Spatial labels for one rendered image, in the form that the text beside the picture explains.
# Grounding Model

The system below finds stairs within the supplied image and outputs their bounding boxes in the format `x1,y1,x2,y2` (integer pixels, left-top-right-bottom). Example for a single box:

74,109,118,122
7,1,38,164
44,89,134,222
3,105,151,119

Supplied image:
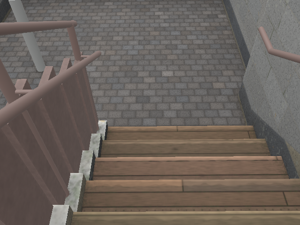
71,126,300,225

